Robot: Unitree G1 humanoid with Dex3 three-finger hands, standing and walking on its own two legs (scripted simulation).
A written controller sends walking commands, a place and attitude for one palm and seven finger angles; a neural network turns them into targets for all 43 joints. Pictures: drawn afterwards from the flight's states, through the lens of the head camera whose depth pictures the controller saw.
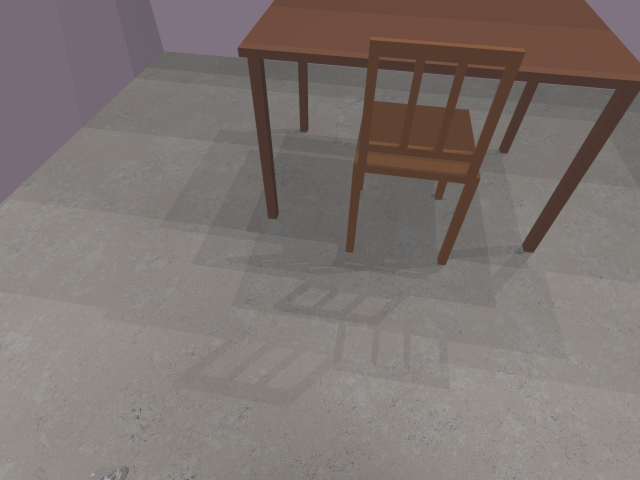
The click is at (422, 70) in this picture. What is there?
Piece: chair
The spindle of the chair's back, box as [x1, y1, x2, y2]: [400, 60, 424, 147]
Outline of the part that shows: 424,60 416,60 400,142 400,146 402,147 407,146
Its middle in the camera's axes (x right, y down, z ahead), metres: +0.26 -0.38 +1.12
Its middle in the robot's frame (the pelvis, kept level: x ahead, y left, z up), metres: +1.10 -0.20 -0.09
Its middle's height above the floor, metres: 0.68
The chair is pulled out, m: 0.00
